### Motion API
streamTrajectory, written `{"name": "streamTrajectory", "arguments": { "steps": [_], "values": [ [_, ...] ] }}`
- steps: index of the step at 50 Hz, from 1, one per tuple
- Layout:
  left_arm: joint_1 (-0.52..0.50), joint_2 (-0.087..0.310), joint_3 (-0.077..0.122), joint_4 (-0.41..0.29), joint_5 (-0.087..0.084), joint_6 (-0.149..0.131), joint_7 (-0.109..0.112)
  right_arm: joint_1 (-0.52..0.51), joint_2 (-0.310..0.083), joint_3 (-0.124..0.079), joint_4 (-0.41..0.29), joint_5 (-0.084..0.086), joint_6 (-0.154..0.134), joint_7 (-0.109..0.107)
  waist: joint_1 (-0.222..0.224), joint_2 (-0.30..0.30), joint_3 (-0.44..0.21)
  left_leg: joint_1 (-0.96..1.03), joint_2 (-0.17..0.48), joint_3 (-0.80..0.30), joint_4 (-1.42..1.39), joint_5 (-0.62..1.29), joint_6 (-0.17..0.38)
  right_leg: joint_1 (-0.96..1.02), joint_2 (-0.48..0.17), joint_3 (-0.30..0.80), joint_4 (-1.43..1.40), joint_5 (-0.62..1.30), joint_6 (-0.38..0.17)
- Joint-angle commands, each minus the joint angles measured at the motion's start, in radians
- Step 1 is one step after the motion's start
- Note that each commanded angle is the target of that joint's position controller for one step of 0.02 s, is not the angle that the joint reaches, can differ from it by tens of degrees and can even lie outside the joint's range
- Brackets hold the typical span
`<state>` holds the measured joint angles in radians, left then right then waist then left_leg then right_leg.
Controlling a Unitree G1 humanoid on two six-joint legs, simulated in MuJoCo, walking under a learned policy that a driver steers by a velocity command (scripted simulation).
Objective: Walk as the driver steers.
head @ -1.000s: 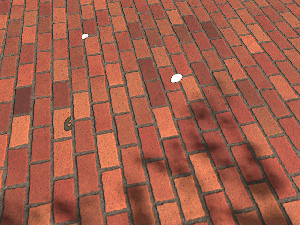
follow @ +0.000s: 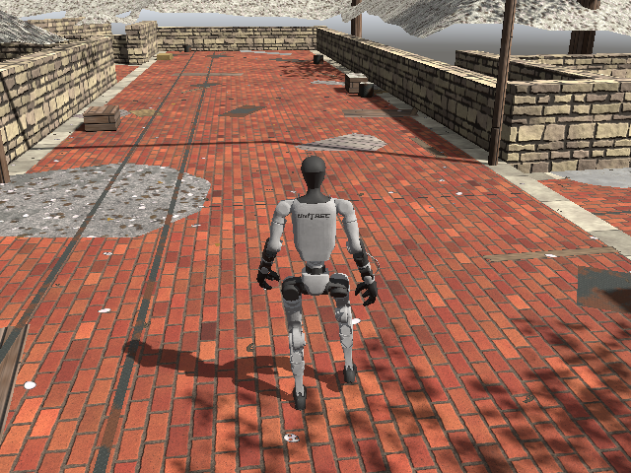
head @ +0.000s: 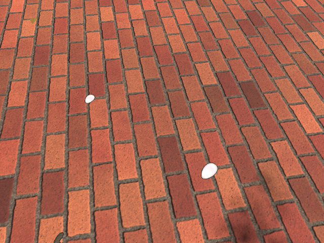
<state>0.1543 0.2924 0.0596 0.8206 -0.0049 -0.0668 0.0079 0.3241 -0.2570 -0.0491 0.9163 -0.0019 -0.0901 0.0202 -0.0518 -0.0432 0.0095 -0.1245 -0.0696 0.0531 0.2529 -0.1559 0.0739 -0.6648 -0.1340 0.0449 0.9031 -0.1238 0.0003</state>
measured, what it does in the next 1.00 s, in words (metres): walks ahead: right foot, then left foot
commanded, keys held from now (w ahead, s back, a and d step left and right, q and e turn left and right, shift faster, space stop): w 1.00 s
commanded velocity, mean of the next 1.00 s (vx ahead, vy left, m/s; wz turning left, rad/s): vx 0.50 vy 0.00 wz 0.00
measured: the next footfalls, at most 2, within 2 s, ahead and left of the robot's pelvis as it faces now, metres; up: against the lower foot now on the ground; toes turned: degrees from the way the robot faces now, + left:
right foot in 0.26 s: +0.32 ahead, -0.16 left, +0.00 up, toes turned -2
left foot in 0.80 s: +0.62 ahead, +0.08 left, +0.00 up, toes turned +2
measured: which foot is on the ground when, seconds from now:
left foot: down 0.00-0.28, up 0.30-0.78, down 0.80-1.00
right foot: up 0.00-0.24, down 0.26-0.80, up 0.82-1.00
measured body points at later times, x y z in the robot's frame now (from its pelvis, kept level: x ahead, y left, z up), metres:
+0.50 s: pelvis +0.28 -0.07 +0.00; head +0.30 -0.08 +0.45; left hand +0.33 +0.20 -0.12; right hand +0.40 -0.35 -0.12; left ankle +0.35 +0.10 -0.67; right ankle +0.28 -0.16 -0.75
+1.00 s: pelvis +0.56 +0.00 +0.00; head +0.58 +0.01 +0.45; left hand +0.66 +0.27 -0.13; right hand +0.62 -0.27 -0.13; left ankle +0.58 +0.08 -0.75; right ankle +0.56 -0.17 -0.67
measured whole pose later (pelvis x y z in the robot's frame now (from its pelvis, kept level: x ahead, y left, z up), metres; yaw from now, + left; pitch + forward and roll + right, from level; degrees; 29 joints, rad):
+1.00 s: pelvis +0.56 +0.00 +0.00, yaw +0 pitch +1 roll +1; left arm 0.21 0.29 0.06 0.90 -0.02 -0.08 0.01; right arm 0.26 -0.25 -0.06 0.91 -0.01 -0.09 0.03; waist -0.03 -0.04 0.02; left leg -0.22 -0.05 0.06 0.35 -0.15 0.07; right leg -0.55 -0.10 0.03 1.08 -0.29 -0.03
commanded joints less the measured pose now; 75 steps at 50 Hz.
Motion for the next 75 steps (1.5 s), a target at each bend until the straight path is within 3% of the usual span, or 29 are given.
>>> {"name": "streamTrajectory", "arguments": {
  "steps": [1, 8, 10, 12, 13, 14, 15, 16, 19, 23, 34, 37, 39, 40, 41, 42, 43, 45, 46, 51, 57, 62, 66, 67, 68, 69, 70, 72, 75],
  "values": [
    [-0.042, 0.03, 0.003, -0.058, 0.001, -0.011, -0.006, -0.036, -0.162, -0.032, -0.055, 0.007, -0.011, -0.015, 0.02, 0.095, 0.023, -0.026, 0.248, -0.138, -0.141, 0.203, 0.136, 0.01, 0.002, -0.01, -0.165, 0.174, 0.009],
    [-0.224, 0.038, -0.006, -0.127, -0.014, -0.028, -0.042, 0.071, -0.185, -0.04, 0.007, 0.021, 0.018, -0.023, -0.03, 0.104, 0.067, 0.159, 0.318, -0.139, -0.066, 0.215, 0.116, 0.005, 0.05, -0.031, -0.376, 0.145, -0.026],
    [-0.192, 0.061, 0.001, -0.126, -0.013, -0.033, -0.05, 0.058, -0.198, -0.045, 0.01, 0.023, 0.028, -0.027, 0.003, 0.122, 0.044, 0.203, 0.337, -0.144, -0.008, 0.322, 0.098, 0.069, 0.07, -0.042, -0.402, 0.071, -0.053],
    [0.01, 0.118, 0.033, -0.065, -0.008, -0.035, -0.044, 0.021, -0.193, -0.042, 0.002, 0.022, 0.038, -0.03, 0.114, 0.121, -0.077, 0.172, 0.278, -0.09, 0.22, 0.594, 0.06, 0.362, 0.128, -0.095, -0.44, 0.065, -0.098],
    [0.193, 0.18, 0.056, -0.02, 0.002, -0.033, -0.035, 0.022, -0.157, -0.026, -0.018, 0.008, 0.038, -0.032, 0.18, 0.065, -0.217, 0.008, 0.226, -0.049, 0.474, 0.464, 0.027, 0.663, 0.027, 0.009, -0.392, 0.103, -0.152],
    [0.292, 0.284, 0.081, 0.001, 0.012, -0.025, -0.029, 0.135, -0.042, 0.01, -0.039, -0.001, 0.016, -0.023, 0.147, -0.177, -0.357, -0.415, 0.051, -0.008, 0.871, -0.006, -0.05, 1.054, -0.223, 0.461, -0.445, -0.032, -0.314],
    [0.306, 0.201, 0.058, 0.004, -0.001, -0.021, -0.032, 0.115, -0.085, 0.003, -0.021, 0.013, -0.009, -0.016, 0.168, -0.196, -0.41, -0.561, 0.028, -0.148, 1.015, -0.42, -0.046, 1.088, -0.268, 0.687, -0.583, -0.158, -0.345],
    [0.222, 0.152, 0.039, -0.007, -0.005, -0.022, -0.031, 0.023, -0.166, -0.02, -0.047, 0.042, -0.024, -0.009, 0.159, -0.129, -0.243, -0.651, 0.092, -0.159, 1.071, -0.371, -0.029, 0.96, -0.231, 0.547, -0.603, -0.204, -0.29],
    [0.052, 0.067, 0.013, -0.033, 0.013, -0.028, -0.035, -0.059, -0.143, -0.028, -0.059, 0.023, -0.012, -0.02, 0.069, -0.036, -0.042, -0.539, 0.21, -0.123, 0.91, -0.155, -0.03, 0.577, -0.113, 0.256, -0.698, -0.031, -0.222],
    [0.066, 0.097, 0.022, -0.004, 0.01, -0.044, -0.033, -0.06, -0.091, -0.023, -0.063, 0.01, 0.023, -0.027, 0.033, -0.029, -0.008, -0.508, 0.226, -0.11, 0.787, -0.039, -0.065, 0.477, -0.086, 0.135, -0.779, 0.108, -0.243],
    [0.24, 0.136, 0.033, 0.102, -0.013, -0.012, -0.002, -0.389, -0.068, -0.005, -0.172, 0.019, 0.001, 0.011, 0.127, -0.012, 0.074, -0.542, 0.161, -0.071, 0.288, 0.215, -0.056, 0.676, -0.107, 0.025, -0.746, 0.148, -0.194],
    [0.224, 0.154, 0.042, 0.11, -0.016, 0.004, 0.004, -0.354, -0.102, -0.015, -0.175, 0.02, -0.008, 0.024, 0.086, -0.034, 0.045, -0.462, 0.134, -0.055, 0.252, 0.104, -0.017, 0.748, -0.138, 0.033, -0.662, 0.3, -0.168],
    [0.192, 0.142, 0.036, 0.104, -0.013, 0.015, 0.006, -0.134, -0.163, -0.051, -0.109, 0.016, -0.009, 0.016, -0.028, -0.028, -0.089, -0.144, 0.074, 0.0, 0.224, 0.096, 0.028, 0.704, -0.069, -0.025, -0.407, 0.566, -0.128],
    [0.203, 0.106, 0.018, 0.082, 0.003, 0.016, 0.009, 0.048, -0.232, -0.073, -0.068, 0.005, -0.007, 0.007, -0.088, 0.057, -0.235, 0.164, 0.214, -0.154, 0.264, 0.126, 0.086, 0.517, -0.011, -0.069, -0.119, 0.37, -0.093],
    [0.326, -0.024, -0.02, 0.073, 0.007, -0.007, -0.004, 0.124, -0.314, -0.092, -0.042, 0.003, 0.0, 0.006, -0.032, 0.322, -0.361, 0.517, 0.441, -0.631, 0.167, -0.075, 0.254, 0.098, 0.18, -0.074, 0.251, -0.224, -0.021],
    [0.277, 0.056, -0.004, 0.087, -0.011, -0.032, -0.009, 0.119, -0.217, -0.064, -0.049, 0.014, 0.0, 0.008, -0.066, 0.27, -0.372, 0.525, 0.45, -0.771, 0.06, -0.196, 0.25, -0.029, 0.168, 0.071, 0.385, -0.457, -0.032],
    [0.182, 0.12, 0.014, 0.056, -0.039, -0.048, -0.014, 0.038, -0.178, -0.05, -0.062, 0.014, -0.003, 0.005, -0.057, 0.218, -0.221, 0.405, 0.42, -0.628, 0.044, -0.184, 0.201, -0.105, 0.114, 0.068, 0.418, -0.392, -0.05],
    [0.095, 0.11, 0.018, 0.039, -0.024, -0.051, -0.004, -0.09, -0.126, -0.035, -0.085, 0.0, -0.006, 0.005, -0.002, 0.102, -0.074, 0.135, 0.349, -0.422, -0.006, -0.007, 0.163, -0.047, 0.026, 0.025, 0.311, -0.233, -0.049],
    [0.111, 0.099, 0.022, 0.044, -0.017, -0.039, -0.001, -0.116, -0.102, -0.027, -0.086, -0.01, -0.01, 0.006, 0.033, 0.123, -0.058, 0.055, 0.321, -0.364, -0.034, 0.05, 0.15, 0.019, -0.002, 0.032, 0.267, -0.191, -0.047],
    [0.062, 0.047, 0.017, 0.025, -0.001, -0.001, 0.003, -0.08, -0.143, -0.038, -0.052, -0.001, -0.02, -0.004, 0.056, 0.1, 0.0, -0.036, 0.302, -0.238, -0.133, 0.156, 0.173, 0.006, -0.025, 0.016, 0.074, -0.051, -0.005],
    [-0.131, 0.017, 0.004, -0.023, -0.005, -0.013, -0.014, 0.005, -0.159, -0.039, -0.009, 0.012, -0.007, -0.024, -0.003, 0.099, 0.043, -0.005, 0.251, -0.113, -0.15, 0.159, 0.124, 0.037, 0.023, -0.035, -0.261, 0.226, 0.007],
    [-0.237, 0.033, 0.0, -0.069, -0.014, -0.024, -0.041, 0.071, -0.171, -0.046, 0.038, 0.02, 0.016, -0.028, -0.023, 0.105, 0.075, 0.153, 0.321, -0.125, -0.081, 0.194, 0.113, 0.012, 0.046, -0.031, -0.376, 0.153, -0.026],
    [-0.008, 0.112, 0.039, -0.008, -0.01, -0.031, -0.044, 0.019, -0.179, -0.05, 0.032, 0.023, 0.037, -0.035, 0.117, 0.125, -0.064, 0.173, 0.286, -0.078, 0.202, 0.582, 0.058, 0.356, 0.125, -0.097, -0.431, 0.062, -0.096],
    [0.176, 0.173, 0.063, 0.042, -0.001, -0.03, -0.035, 0.024, -0.146, -0.035, 0.016, 0.012, 0.039, -0.036, 0.182, 0.072, -0.199, 0.02, 0.232, -0.037, 0.452, 0.472, 0.026, 0.65, 0.042, -0.008, -0.391, 0.083, -0.145],
    [0.289, 0.277, 0.089, 0.067, 0.009, -0.023, -0.03, 0.136, -0.032, 0.001, -0.003, 0.001, 0.02, -0.026, 0.152, -0.168, -0.343, -0.396, 0.063, 0.004, 0.854, 0.036, -0.053, 1.042, -0.211, 0.44, -0.445, -0.061, -0.306],
    [0.298, 0.201, 0.064, 0.069, -0.003, -0.02, -0.034, 0.112, -0.061, -0.002, 0.011, 0.012, -0.006, -0.02, 0.168, -0.202, -0.395, -0.547, 0.023, -0.137, 1.009, -0.421, -0.05, 1.081, -0.262, 0.686, -0.595, -0.188, -0.339],
    [0.213, 0.149, 0.045, 0.057, -0.008, -0.023, -0.032, 0.021, -0.146, -0.026, -0.014, 0.042, -0.023, -0.014, 0.16, -0.139, -0.241, -0.643, 0.088, -0.16, 1.075, -0.378, -0.029, 0.962, -0.227, 0.555, -0.611, -0.238, -0.284],
    [0.068, 0.083, 0.026, 0.028, 0.005, -0.026, -0.032, -0.068, -0.141, -0.03, -0.029, 0.04, -0.025, -0.022, 0.106, -0.027, -0.073, -0.601, 0.182, -0.119, 0.978, -0.208, -0.02, 0.676, -0.156, 0.318, -0.67, -0.125, -0.231],
    [0.026, 0.052, 0.018, 0.04, 0.019, -0.043, -0.034, -0.017, -0.082, -0.032, -0.005, 0.033, 0.021, -0.029, 0.043, -0.055, -0.026, -0.465, 0.223, -0.137, 0.883, -0.112, -0.03, 0.493, -0.107, 0.149, -0.758, -0.007, -0.205]
  ]
}}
